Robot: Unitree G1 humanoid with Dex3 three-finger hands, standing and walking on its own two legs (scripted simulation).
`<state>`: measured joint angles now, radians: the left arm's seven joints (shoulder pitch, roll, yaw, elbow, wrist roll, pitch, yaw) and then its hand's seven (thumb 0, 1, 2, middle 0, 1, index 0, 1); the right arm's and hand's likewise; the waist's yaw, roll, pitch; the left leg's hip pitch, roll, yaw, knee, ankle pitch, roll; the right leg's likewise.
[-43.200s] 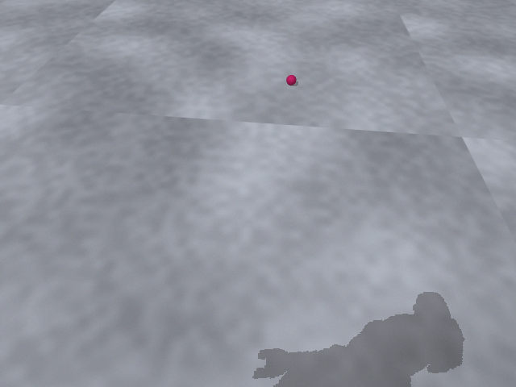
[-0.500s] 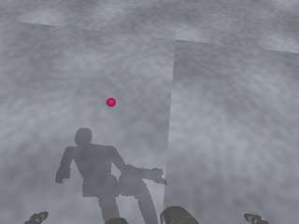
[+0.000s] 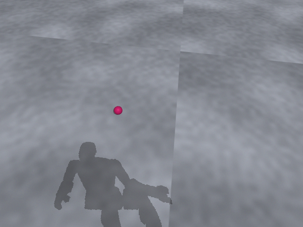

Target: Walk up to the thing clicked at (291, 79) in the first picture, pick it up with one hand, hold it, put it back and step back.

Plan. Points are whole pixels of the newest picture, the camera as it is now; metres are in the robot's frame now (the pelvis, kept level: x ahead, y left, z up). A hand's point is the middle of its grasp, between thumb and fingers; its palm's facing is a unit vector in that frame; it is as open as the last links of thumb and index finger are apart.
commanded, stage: step back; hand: left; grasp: from above
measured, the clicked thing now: (118, 110) +1.09 +0.28 -0.73
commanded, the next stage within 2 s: stand in 0.50 s
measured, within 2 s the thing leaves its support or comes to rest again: neither
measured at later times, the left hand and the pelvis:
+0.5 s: hand (67, 223) +0.16 +0.25 -0.15, palm faces +0.02 -0.94 -0.34, open 7.4 cm; pelvis +0.05 -0.01 +0.00, yaw +1 degrees
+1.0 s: hand out of the picture +0.12 +0.25 -0.14, palm faces -0.01 -0.94 -0.34, open 7.4 cm; pelvis +0.04 -0.01 +0.02, yaw +0 degrees
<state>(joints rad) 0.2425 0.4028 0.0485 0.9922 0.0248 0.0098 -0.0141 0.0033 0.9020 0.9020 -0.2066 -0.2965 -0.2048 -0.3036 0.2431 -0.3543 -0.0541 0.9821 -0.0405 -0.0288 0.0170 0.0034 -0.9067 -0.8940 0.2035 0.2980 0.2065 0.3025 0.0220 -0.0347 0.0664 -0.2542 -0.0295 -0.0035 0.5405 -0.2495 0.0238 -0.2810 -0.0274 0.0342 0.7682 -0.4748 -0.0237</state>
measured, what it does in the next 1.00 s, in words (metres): stands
